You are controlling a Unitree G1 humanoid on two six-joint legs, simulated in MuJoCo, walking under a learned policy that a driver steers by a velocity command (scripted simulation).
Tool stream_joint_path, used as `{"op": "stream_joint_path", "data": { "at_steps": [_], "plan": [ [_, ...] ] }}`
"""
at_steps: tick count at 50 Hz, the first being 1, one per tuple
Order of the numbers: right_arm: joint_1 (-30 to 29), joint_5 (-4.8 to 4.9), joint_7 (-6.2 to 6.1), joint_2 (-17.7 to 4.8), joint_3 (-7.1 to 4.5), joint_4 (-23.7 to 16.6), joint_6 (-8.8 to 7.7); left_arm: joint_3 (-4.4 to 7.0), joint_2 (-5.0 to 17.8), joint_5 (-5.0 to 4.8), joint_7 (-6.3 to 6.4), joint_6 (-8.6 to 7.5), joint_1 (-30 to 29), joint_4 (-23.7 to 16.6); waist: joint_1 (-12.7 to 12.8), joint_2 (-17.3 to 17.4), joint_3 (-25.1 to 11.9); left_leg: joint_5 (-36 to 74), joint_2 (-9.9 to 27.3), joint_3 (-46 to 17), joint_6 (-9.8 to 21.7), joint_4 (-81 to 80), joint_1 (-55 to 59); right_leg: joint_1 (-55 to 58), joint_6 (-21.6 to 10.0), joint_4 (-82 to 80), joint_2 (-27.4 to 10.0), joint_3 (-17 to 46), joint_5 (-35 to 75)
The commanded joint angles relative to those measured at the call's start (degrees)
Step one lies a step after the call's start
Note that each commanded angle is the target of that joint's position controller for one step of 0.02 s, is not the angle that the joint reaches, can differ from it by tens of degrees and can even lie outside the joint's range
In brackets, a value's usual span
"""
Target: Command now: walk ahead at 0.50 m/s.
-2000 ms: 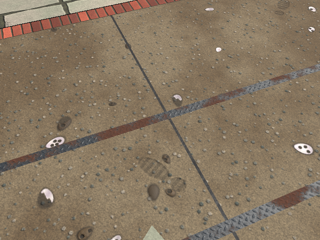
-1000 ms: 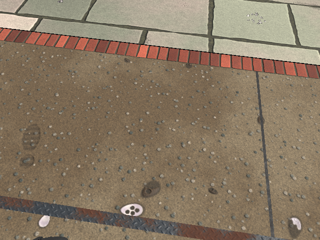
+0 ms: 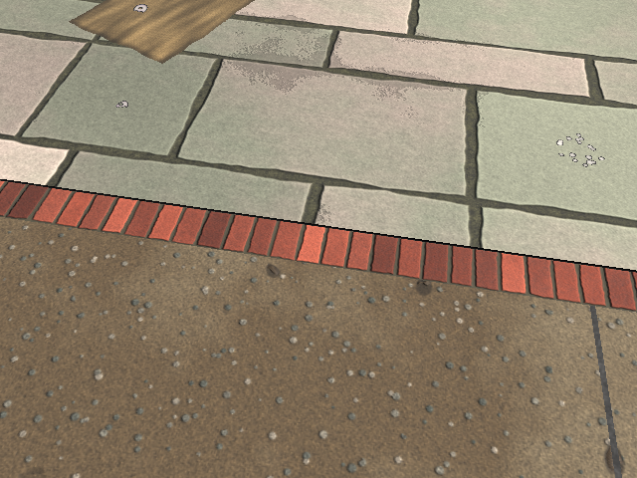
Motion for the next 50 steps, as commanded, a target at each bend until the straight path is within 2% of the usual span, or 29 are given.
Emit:
{"op": "stream_joint_path", "data": {
  "at_steps": [1,4,7,9,10,11,12,13,14,15,16,17,19,22,27,30,32,35,36,37,38,39,40,41,42,43,44,46,50],
  "plan": [
    [-1.29,0.52,-0.71,-9.89,-2.13,-2.50,-0.76,-0.05,1.70,-0.17,-0.52,-0.88,-4.94,-3.93,0.25,5.57,2.32,9.83,13.96,-6.46,8.05,-6.98,-3.98,3.68,0.23,-8.69,1.49,-1.74,8.39],
    [1.88,0.89,-0.85,-10.31,-2.28,-0.28,-0.01,-0.19,2.08,-0.61,-1.30,-1.20,-9.31,-5.68,-1.09,5.56,3.39,9.92,16.19,-6.89,7.79,-5.06,1.55,2.61,-0.65,-13.12,2.38,-1.56,7.49],
    [2.37,1.14,-1.21,-10.92,-2.65,1.06,0.99,0.08,3.39,-0.66,-2.15,-1.64,-10.03,-6.76,-0.04,6.35,3.15,14.76,18.79,-7.87,6.56,-1.20,7.50,2.97,-2.84,-16.01,3.08,-1.36,1.59],
    [0.80,1.17,-1.43,-11.63,-2.84,1.15,1.65,1.02,5.31,-0.55,-2.20,-1.87,-4.52,-5.46,3.53,7.53,-0.18,28.06,18.05,-6.78,5.09,5.48,8.67,11.80,-4.70,-17.55,5.57,-3.81,-1.81],
    [0.41,0.99,-1.53,-10.65,-2.42,1.04,1.99,2.38,7.60,-0.37,-1.82,-1.86,3.75,-2.79,7.38,6.66,-5.31,34.09,15.12,-4.52,3.65,15.03,6.37,23.40,-6.31,-18.24,7.02,-5.15,-0.99],
    [1.03,-0.02,-1.70,-8.37,-1.30,-0.20,2.00,3.67,11.53,0.17,-1.27,-1.74,14.03,-0.53,10.87,1.91,-13.72,23.11,11.87,-1.98,1.63,31.24,-3.92,40.68,-9.69,-15.73,-0.99,3.53,1.39],
    [7.99,-0.23,-1.01,-1.26,0.81,-0.89,0.72,4.84,16.33,0.14,-1.20,-1.21,18.19,0.86,7.81,-13.22,-20.71,-10.54,1.05,-1.16,-2.70,52.27,-28.06,60.85,-19.37,-21.02,-13.88,30.63,-10.16],
    [5.18,0.73,-0.71,-5.99,-0.13,0.02,-0.63,3.25,10.62,-0.64,-1.30,-1.13,18.20,0.57,9.99,-9.89,-21.16,-23.55,1.81,-9.33,-2.20,59.85,-35.30,61.36,-19.31,-26.99,-14.28,38.37,-17.79],
    [-0.14,2.33,-0.37,-9.46,-1.15,-1.63,-1.52,2.45,8.46,-0.50,-1.12,-1.26,13.74,-0.17,9.49,-6.83,-12.43,-19.69,4.89,-9.14,-1.26,61.59,-39.64,54.48,-16.56,-28.08,-12.50,30.18,-17.49],
    [-3.43,2.36,-0.59,-9.18,-1.04,-2.34,-1.83,2.11,7.24,-0.11,-1.00,-1.31,9.72,-1.08,7.98,-2.68,-7.81,-14.35,7.99,-7.36,-1.06,59.26,-38.58,46.67,-15.03,-29.16,-10.30,23.49,-12.93],
    [-5.24,1.47,-0.89,-8.67,-1.25,-2.56,-1.70,1.68,5.64,0.28,-1.10,-1.42,6.83,-1.40,6.50,-0.77,-4.02,-10.77,9.80,-6.62,-1.38,55.54,-36.62,39.50,-14.39,-30.92,-8.35,18.76,-7.59],
    [-4.45,1.04,-1.01,-8.10,-1.46,-2.32,-1.13,1.23,4.27,0.87,-1.13,-1.69,5.35,-1.55,4.57,-2.00,-3.16,-8.28,11.31,-7.06,-1.52,53.13,-32.87,34.95,-13.73,-32.47,-6.79,15.51,-3.96],
    [-2.75,0.79,-1.06,-5.68,-1.14,-1.69,0.14,1.29,4.29,0.64,-1.25,-2.12,5.13,-1.07,2.91,-2.34,-2.70,-6.60,11.97,-6.65,-2.29,49.87,-29.47,30.70,-14.32,-35.36,-5.84,12.04,-0.76],
    [-7.18,0.17,-1.27,-4.84,-0.89,-3.24,0.93,1.93,6.50,0.28,-0.59,-2.40,6.84,0.26,3.15,-0.80,-0.17,-0.38,12.59,-6.07,-4.01,41.87,-32.82,29.30,-15.07,-38.23,-5.79,8.15,2.33],
    [-16.47,0.39,-0.42,-3.37,-0.18,-5.29,0.28,2.14,7.60,-0.35,0.36,-1.80,10.52,2.27,5.97,-0.59,1.96,14.09,10.29,-3.75,-4.47,24.60,-30.60,30.03,-12.40,-39.24,-2.98,1.50,2.33],
    [-21.26,0.86,0.35,-3.53,0.06,-6.71,-0.02,2.30,7.99,-0.78,0.48,-1.19,13.92,4.22,7.61,-0.54,3.20,15.10,9.13,-3.34,-4.02,19.63,-30.33,34.05,-12.17,-38.04,-4.61,1.30,1.62],
    [-23.04,1.02,0.98,-4.22,-0.02,-7.68,-0.28,2.52,8.25,-0.99,0.64,-0.56,14.79,5.15,7.47,-0.78,3.73,12.48,8.86,-3.94,-2.81,17.27,-31.09,38.17,-11.55,-36.10,-6.53,1.80,2.91],
    [-19.78,0.90,1.45,-6.44,-0.85,-7.24,-0.73,2.96,9.17,-1.19,0.94,0.34,13.93,5.53,4.48,-1.88,1.73,6.42,7.01,-2.82,-0.56,14.99,-24.34,41.30,-10.00,-30.07,-7.72,2.56,13.07],
    [-13.76,0.70,1.23,-8.00,-1.86,-5.50,-0.87,2.80,8.90,-1.26,0.98,0.65,12.89,5.37,0.92,-1.64,-1.57,6.07,5.33,-1.40,0.59,13.38,-15.64,40.11,-8.90,-23.15,-5.70,1.39,20.90],
    [-3.85,0.30,0.67,-11.16,-3.35,-2.68,-0.94,2.00,6.98,-0.76,1.01,0.78,12.98,4.80,-3.08,0.05,-8.39,7.04,7.25,-3.13,2.51,14.88,-0.44,33.85,-7.19,-11.03,-2.36,-0.51,19.31],
    [4.02,-0.88,0.13,-17.10,-4.79,-1.42,-0.74,0.22,1.47,0.16,0.71,0.15,17.62,3.05,-3.08,11.11,-18.21,3.53,22.00,-22.96,9.11,15.05,22.69,13.76,-3.43,11.06,4.95,-4.22,-0.92],
    [5.86,-0.11,0.28,-14.85,-4.20,-0.65,-0.32,-0.35,-0.06,-0.62,0.60,-0.93,19.11,3.79,-3.16,19.34,-23.23,-6.73,28.23,-41.86,13.59,6.06,28.23,1.76,-2.24,23.62,10.41,1.02,-31.29],
    [2.55,0.20,0.21,-10.89,-2.89,-1.13,-0.47,1.40,6.29,-2.27,0.46,-1.63,14.80,3.15,-3.60,13.37,-15.25,-12.20,26.35,-36.56,10.70,4.08,21.68,-3.39,-3.12,28.83,6.91,5.29,-29.70],
    [-1.67,0.05,0.01,-8.82,-2.28,-1.89,-0.61,1.71,7.03,-2.93,0.51,-1.87,10.92,1.97,-2.32,11.19,-9.04,-11.33,24.52,-28.56,8.33,2.79,14.14,-4.57,-3.80,28.30,3.88,3.83,-24.53],
    [-5.63,-0.15,0.08,-6.94,-1.72,-2.10,-0.89,1.87,6.43,-2.54,0.85,-1.61,9.33,1.82,-0.57,8.60,-4.76,-7.76,22.33,-22.68,7.12,0.39,6.63,-2.60,-3.61,25.28,1.78,3.06,-19.90],
    [-8.30,-0.46,0.15,-5.07,-1.25,-2.17,-1.32,2.35,5.86,-1.99,1.14,-0.86,9.64,2.20,1.20,9.29,-2.40,-4.19,20.29,-17.59,5.99,-1.68,1.59,0.17,-3.46,22.26,0.06,3.49,-16.53],
    [-9.60,-0.89,0.20,-4.62,-1.18,-1.91,-1.57,2.34,4.49,-1.88,1.12,-0.01,11.13,2.60,2.59,10.12,-1.60,-1.74,19.36,-14.26,5.53,-3.34,-1.96,3.46,-3.21,21.25,-0.66,3.66,-14.39],
    [-9.99,-1.05,0.10,-4.95,-1.44,-1.13,-2.11,2.23,2.25,-1.85,1.05,1.32,11.49,2.48,3.68,8.67,-0.30,3.75,18.86,-9.02,6.13,-5.52,-4.67,4.01,-2.69,19.98,-1.00,3.53,-11.73],
    [-8.40,-1.34,-0.99,-6.76,-2.09,0.38,-2.19,2.51,1.80,-1.28,0.76,1.84,7.05,0.25,3.40,6.23,1.75,10.40,18.36,-1.36,6.27,-6.92,-2.79,-1.15,-1.64,10.87,-0.58,4.25,-1.38]
  ]
}}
